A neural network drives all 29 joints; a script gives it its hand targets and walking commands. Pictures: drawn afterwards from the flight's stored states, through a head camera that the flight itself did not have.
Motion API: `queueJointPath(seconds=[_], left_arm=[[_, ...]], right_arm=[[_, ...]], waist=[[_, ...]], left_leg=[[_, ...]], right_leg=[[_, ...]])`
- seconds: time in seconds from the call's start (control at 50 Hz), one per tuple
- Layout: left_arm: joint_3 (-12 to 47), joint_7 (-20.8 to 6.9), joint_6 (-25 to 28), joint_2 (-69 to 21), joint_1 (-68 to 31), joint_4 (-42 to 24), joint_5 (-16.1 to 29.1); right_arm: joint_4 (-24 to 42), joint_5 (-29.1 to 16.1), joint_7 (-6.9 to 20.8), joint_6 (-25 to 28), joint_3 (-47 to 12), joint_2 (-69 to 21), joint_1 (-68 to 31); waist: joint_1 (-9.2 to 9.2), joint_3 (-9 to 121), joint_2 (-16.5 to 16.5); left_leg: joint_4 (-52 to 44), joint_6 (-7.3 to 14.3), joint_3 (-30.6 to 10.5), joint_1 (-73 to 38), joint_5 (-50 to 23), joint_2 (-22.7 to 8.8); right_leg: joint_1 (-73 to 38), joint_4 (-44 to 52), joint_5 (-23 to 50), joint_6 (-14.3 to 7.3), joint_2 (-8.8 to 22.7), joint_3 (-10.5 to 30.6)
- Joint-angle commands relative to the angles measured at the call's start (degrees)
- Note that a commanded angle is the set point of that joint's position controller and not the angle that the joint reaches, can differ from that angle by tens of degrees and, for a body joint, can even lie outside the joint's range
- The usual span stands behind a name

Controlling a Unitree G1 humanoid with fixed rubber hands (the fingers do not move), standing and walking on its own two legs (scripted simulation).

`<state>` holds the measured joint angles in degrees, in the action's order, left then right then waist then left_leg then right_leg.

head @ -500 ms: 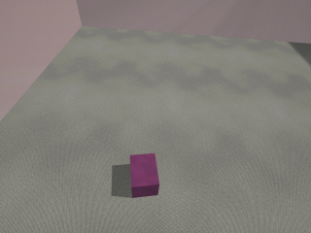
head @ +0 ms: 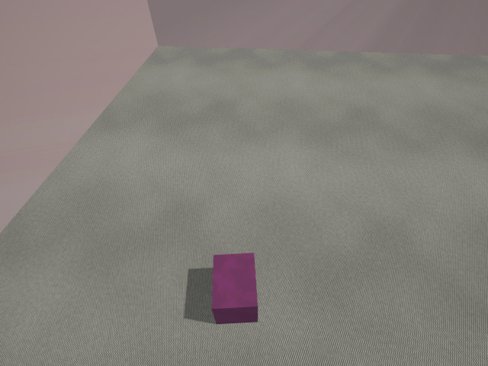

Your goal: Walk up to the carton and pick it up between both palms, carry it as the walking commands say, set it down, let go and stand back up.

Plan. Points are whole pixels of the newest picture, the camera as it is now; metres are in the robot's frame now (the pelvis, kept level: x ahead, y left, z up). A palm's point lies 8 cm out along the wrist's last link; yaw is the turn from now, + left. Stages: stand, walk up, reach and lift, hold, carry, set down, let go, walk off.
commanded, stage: walk up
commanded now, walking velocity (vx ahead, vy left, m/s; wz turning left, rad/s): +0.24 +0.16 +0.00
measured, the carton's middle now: (235, 288) +0.56 +0.08 -0.69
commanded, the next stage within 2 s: stand in 1.26 s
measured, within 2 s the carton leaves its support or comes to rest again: neither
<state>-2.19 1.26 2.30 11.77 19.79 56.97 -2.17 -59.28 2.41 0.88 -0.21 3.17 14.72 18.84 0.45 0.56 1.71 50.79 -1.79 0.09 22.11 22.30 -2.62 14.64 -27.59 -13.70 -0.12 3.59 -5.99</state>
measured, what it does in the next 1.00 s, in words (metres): walks ahead: left foot, then right foot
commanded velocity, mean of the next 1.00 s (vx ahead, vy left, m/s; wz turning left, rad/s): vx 0.04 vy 0.05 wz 0.01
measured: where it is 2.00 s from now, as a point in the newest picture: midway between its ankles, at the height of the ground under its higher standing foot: outside the picture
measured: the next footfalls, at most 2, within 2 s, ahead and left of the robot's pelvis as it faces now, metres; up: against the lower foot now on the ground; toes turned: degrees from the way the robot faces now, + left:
left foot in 0.34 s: +0.15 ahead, +0.20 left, +0.00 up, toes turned -2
right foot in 0.62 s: +0.15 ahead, -0.05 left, +0.00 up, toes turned +4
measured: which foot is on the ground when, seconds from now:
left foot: up 0.00-0.32, down 0.34-1.00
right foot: down 0.00-0.36, up 0.38-0.60, down 0.62-1.00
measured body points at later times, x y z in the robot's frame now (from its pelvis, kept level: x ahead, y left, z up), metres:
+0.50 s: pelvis +0.12 +0.06 +0.00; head +0.16 +0.08 +0.45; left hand +0.06 +0.28 -0.17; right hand +0.22 -0.17 -0.14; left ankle +0.15 +0.17 -0.74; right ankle +0.05 -0.08 -0.71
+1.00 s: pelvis +0.11 +0.08 -0.01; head +0.12 +0.08 +0.44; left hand +0.15 +0.33 -0.16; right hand +0.12 -0.19 -0.15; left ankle +0.11 +0.19 -0.74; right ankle +0.13 -0.07 -0.74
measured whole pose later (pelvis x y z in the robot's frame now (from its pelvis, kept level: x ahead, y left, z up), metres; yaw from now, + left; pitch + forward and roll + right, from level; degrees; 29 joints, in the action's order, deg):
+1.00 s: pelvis +0.11 +0.08 -0.01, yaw -1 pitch -2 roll +0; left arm -3.1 2.5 -2.3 12.5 11.6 60.8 -1.8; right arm -60.0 1.7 -1.2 -2.8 2.3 13.1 14.0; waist -0.3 -2.6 -0.6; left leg 34.4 -1.3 3.6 14.0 20.1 -2.4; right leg 14.7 -30.6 -14.1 1.5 4.2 -4.7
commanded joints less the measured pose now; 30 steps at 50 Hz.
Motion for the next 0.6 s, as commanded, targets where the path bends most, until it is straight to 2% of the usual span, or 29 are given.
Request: queueJointPath(seconds=[0.0, 0.02, 0.06, 0.12, 0.18, 0.22, 0.26, 0.28, 0.3, 0.32, 0.34, 0.36, 0.38, 0.4, 0.42, 0.44, 0.52, 0.56, 0.58], left_arm=[[-1.77, 0.87, 0.70, 8.51, 4.49, -0.18, 0.61], [-1.39, 0.67, 1.25, 6.81, 5.91, 0.81, 0.65], [-1.20, 0.35, 2.02, 5.42, 9.29, 2.24, 0.53], [-1.30, 0.63, 2.25, 5.73, 13.20, 3.38, 0.24], [-1.37, 0.64, 2.16, 5.99, 14.22, 4.07, -0.04], [-1.09, -0.07, 2.12, 5.79, 12.62, 4.17, -0.23], [-0.86, -0.49, 1.75, 6.07, 12.11, 5.02, -0.15], [-0.64, -0.32, 1.40, 5.89, 11.47, 5.47, 0.27], [0.03, 0.13, 0.65, 3.81, 10.91, 6.23, 0.97], [0.56, 0.53, 0.30, 2.24, 12.10, 6.90, 2.20], [1.53, 1.02, 0.30, -1.06, 15.17, 6.77, 2.43], [1.21, 1.68, -0.49, -1.69, 17.25, 7.13, 2.88], [0.84, 1.81, -1.35, 0.39, 13.34, 6.37, 2.60], [0.70, 1.62, -1.88, 0.27, 10.00, 5.61, 2.30], [0.91, 1.50, -2.40, -0.40, 9.15, 6.27, 1.89], [1.03, 1.49, -3.00, -0.74, 8.75, 6.58, 1.57], [1.19, 1.45, -3.43, -1.13, 8.45, 7.74, 1.17], [1.12, 1.31, -3.16, -0.91, 6.86, 7.56, 1.18], [0.93, 1.21, -2.84, -0.39, 6.57, 7.26, 0.83]], right_arm=[[2.88, 0.36, 1.16, -0.08, 0.44, 1.44, -0.49], [2.62, 0.17, 1.28, -0.27, 0.29, 1.50, -0.42], [2.86, -0.21, 1.48, -0.69, -0.07, 1.35, -2.36], [3.85, -0.57, 1.67, -1.13, -0.87, 0.09, -7.55], [4.94, -1.07, 1.90, -0.99, -1.73, -1.26, -12.51], [5.22, -1.87, 2.01, -0.31, -2.11, -1.74, -14.50], [5.00, -1.86, 1.80, 0.50, -2.19, -1.68, -14.03], [4.10, -1.64, 1.24, 1.06, -2.01, -1.07, -11.60], [2.00, -1.47, -0.02, 1.61, -2.07, -0.47, -8.22], [0.17, -1.03, -1.07, 2.33, -1.19, 2.56, -3.80], [-0.79, -0.75, -1.32, 2.96, -0.73, 5.30, 0.12], [-0.87, -1.94, -1.35, 2.75, -0.03, 8.10, 0.99], [-1.74, -2.22, -1.64, 2.34, 0.17, 6.79, -0.32], [-1.38, -2.05, -2.04, 2.00, -0.29, 4.32, -4.06], [-0.97, -1.90, -2.44, 1.54, -0.67, 2.54, -6.79], [-0.70, -1.64, -2.80, 1.42, -0.86, 1.65, -8.07], [-1.92, -1.46, -2.90, 1.16, -1.00, 0.60, -9.84], [-2.47, -1.66, -2.86, 0.73, -0.86, 0.94, -10.49], [-2.56, -1.82, -2.75, 0.42, -0.82, 1.23, -10.58]], waist=[[-0.51, -5.32, -6.70], [-0.69, -4.99, -8.77], [-0.19, -4.61, -11.76], [1.78, -5.45, -12.92], [3.23, -5.97, -14.14], [3.69, -5.96, -16.48], [2.96, -5.96, -17.40], [1.21, -5.30, -15.84], [-0.41, -4.31, -11.01], [-1.37, -0.75, -6.17], [-0.97, 4.57, 1.45], [-1.32, 10.05, 11.34], [-1.84, 9.82, 10.01], [-1.04, 6.46, 8.35], [-0.16, 3.26, 7.54], [0.48, 0.50, 8.07], [1.73, 0.33, 5.77], [2.34, -0.06, 5.80], [2.72, -0.15, 5.86]], left_leg=[[8.81, -1.35, -2.14, 12.24, -6.76, -3.96], [9.05, -1.51, -0.92, 11.30, -8.94, -3.52], [7.91, -1.45, 0.77, 11.50, -11.29, -2.93], [2.46, -1.77, 2.59, 12.86, -11.45, -2.20], [-5.81, -1.91, 3.96, 10.32, -11.89, -1.65], [-13.31, -1.32, 6.06, 4.02, -11.09, -0.55], [-18.13, -0.64, 8.13, -1.96, -7.26, 0.76], [-22.06, -0.56, 8.76, -7.34, -9.67, 1.24], [-30.04, -0.39, 7.68, -13.43, -19.04, 1.25], [-31.20, 0.54, 4.57, -19.94, -33.17, -4.92], [-25.94, 2.19, -1.67, -27.26, -63.80, -15.44], [-23.92, 9.18, -6.86, -30.31, -79.03, -21.26], [-26.38, 11.34, -7.08, -28.16, -70.82, -20.04], [-28.25, 11.33, -4.75, -25.33, -60.99, -17.06], [-29.77, 10.88, -3.28, -22.64, -54.77, -14.92], [-31.05, 10.70, -2.08, -19.74, -51.88, -13.84], [-32.43, 10.72, -1.08, -15.55, -43.37, -12.68], [-32.48, 9.30, -0.36, -13.40, -35.45, -11.70], [-32.34, 7.49, 0.13, -11.42, -28.69, -10.80]], right_leg=[[-4.07, 18.94, -3.35, -3.17, 17.04, 18.93], [-3.98, 17.62, 5.07, -2.81, 15.32, 15.08], [-5.74, 15.72, 15.57, -2.69, 13.64, 10.71], [-9.07, 15.05, 21.40, -3.78, 13.91, 9.44], [-9.92, 14.93, 20.76, -4.22, 14.00, 8.30], [-7.71, 15.28, 14.59, -4.03, 12.22, 6.17], [-5.89, 14.24, 10.41, -4.29, 11.60, 6.76], [-4.27, 11.08, 10.68, -3.68, 11.08, 6.37], [-5.10, 3.90, 23.35, -1.14, 8.31, 3.85], [-5.29, -1.65, 22.56, 1.70, 6.14, 3.06], [-0.79, -7.52, 3.01, 4.05, 3.94, 2.02], [0.92, -12.62, -17.00, 4.07, 1.51, 3.52], [1.41, -16.84, -21.81, 3.03, 1.36, 5.27], [3.46, -18.35, -20.75, 2.35, 1.33, 5.65], [4.29, -18.40, -18.96, 2.01, 1.73, 5.83], [4.51, -17.50, -17.10, 1.65, 2.19, 5.62], [0.24, -12.56, -10.62, 1.07, 2.38, 4.95], [-2.94, -5.26, -3.58, 0.63, 1.88, 3.35], [-5.60, -0.28, 1.23, 0.39, 2.01, 2.47]])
